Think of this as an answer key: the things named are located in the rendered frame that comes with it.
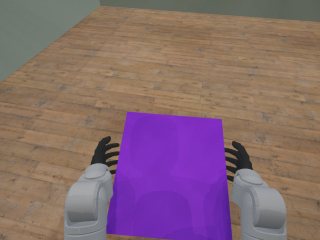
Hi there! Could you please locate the robot right forearm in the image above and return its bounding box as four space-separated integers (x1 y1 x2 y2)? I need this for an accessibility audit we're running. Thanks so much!
231 168 287 240

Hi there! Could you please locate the carton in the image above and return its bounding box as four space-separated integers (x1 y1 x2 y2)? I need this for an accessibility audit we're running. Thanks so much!
106 111 233 240

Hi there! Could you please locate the robot left forearm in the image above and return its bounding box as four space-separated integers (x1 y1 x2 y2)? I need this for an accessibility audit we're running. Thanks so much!
64 163 113 240

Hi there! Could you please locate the robot left hand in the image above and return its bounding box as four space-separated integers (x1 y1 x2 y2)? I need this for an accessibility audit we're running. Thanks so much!
90 136 120 175

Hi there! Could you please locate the robot right hand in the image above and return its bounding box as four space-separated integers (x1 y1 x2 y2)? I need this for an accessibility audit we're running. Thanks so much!
224 141 253 182

